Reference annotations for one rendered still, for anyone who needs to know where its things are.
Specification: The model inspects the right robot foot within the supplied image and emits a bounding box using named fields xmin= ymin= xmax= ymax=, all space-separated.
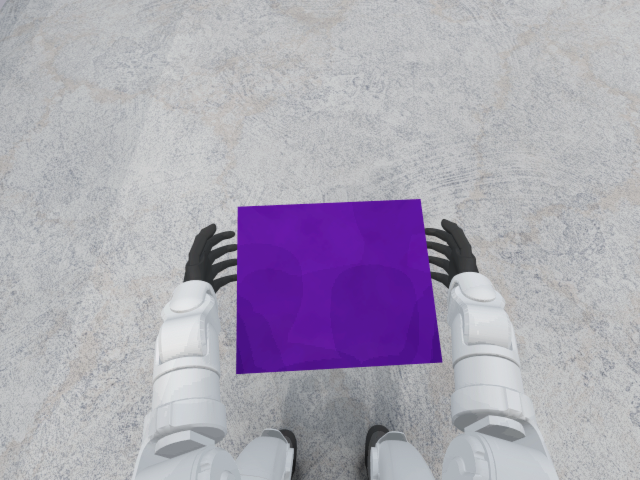
xmin=365 ymin=425 xmax=389 ymax=480

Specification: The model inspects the carton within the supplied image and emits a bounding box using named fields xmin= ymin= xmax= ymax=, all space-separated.
xmin=236 ymin=199 xmax=443 ymax=374

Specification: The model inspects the left robot hand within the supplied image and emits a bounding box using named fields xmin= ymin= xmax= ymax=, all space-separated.
xmin=183 ymin=223 xmax=237 ymax=294

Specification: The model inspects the left robot shin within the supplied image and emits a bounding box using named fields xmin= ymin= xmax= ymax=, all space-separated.
xmin=260 ymin=429 xmax=288 ymax=444

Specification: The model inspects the left robot forearm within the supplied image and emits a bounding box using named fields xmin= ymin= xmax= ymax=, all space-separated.
xmin=131 ymin=280 xmax=227 ymax=480

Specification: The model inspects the right robot upper arm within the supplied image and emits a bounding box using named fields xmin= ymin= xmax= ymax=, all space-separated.
xmin=442 ymin=432 xmax=558 ymax=480

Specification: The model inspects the left robot upper arm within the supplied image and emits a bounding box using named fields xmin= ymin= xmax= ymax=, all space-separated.
xmin=135 ymin=446 xmax=241 ymax=480

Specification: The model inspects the right robot forearm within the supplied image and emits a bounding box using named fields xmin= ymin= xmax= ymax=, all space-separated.
xmin=447 ymin=272 xmax=559 ymax=480

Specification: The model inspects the right robot hand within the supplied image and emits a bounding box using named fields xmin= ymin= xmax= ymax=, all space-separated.
xmin=425 ymin=219 xmax=479 ymax=289

